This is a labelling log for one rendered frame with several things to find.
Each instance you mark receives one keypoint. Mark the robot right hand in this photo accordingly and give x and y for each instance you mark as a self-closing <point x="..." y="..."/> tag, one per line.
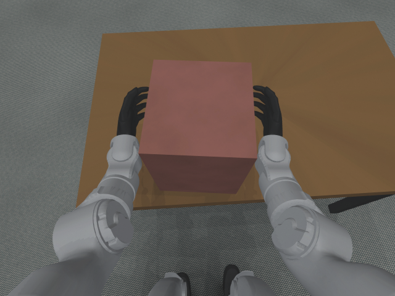
<point x="271" y="119"/>

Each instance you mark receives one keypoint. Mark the left robot shin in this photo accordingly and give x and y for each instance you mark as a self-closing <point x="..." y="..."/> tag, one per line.
<point x="172" y="274"/>

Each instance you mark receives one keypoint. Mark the table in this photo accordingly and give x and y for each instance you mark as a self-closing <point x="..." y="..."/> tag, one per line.
<point x="335" y="84"/>

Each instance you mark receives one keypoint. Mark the right robot upper arm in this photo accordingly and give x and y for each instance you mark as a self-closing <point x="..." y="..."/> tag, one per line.
<point x="318" y="250"/>

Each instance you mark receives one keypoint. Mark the carton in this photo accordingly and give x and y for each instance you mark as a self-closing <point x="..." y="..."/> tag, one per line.
<point x="199" y="131"/>

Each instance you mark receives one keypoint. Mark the right robot forearm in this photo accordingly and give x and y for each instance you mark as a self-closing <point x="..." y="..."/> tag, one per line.
<point x="278" y="186"/>

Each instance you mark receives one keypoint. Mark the left robot foot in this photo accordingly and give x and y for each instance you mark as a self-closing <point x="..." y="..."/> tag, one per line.
<point x="185" y="278"/>

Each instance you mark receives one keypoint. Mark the left robot forearm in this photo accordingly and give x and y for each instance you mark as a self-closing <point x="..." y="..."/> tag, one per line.
<point x="121" y="180"/>

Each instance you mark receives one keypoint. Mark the robot left hand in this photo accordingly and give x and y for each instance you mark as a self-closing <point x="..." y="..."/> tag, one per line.
<point x="129" y="118"/>

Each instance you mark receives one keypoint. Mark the left robot upper arm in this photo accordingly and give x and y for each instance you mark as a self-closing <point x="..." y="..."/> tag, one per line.
<point x="89" y="242"/>

